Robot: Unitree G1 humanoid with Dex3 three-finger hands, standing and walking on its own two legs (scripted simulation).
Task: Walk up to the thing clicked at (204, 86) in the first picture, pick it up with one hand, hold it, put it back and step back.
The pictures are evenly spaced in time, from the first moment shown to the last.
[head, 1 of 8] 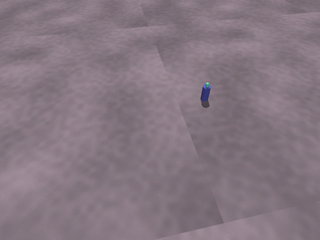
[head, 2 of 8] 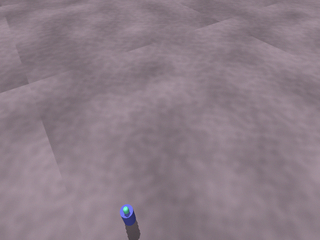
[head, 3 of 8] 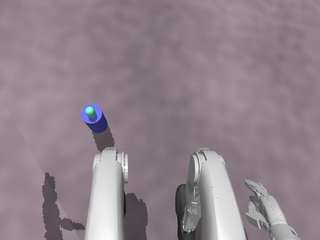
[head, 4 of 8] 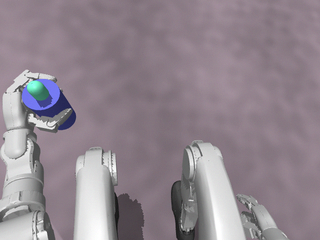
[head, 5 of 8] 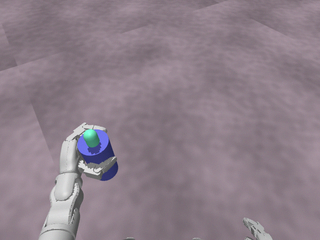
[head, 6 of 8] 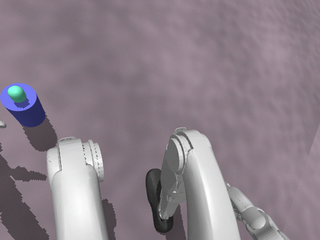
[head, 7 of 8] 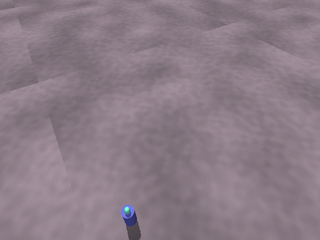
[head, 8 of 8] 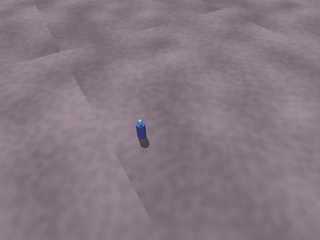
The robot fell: no
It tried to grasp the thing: yes
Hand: left
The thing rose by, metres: 0.67
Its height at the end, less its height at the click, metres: +0.00
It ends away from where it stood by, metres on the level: 0.02
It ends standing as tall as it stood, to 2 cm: yes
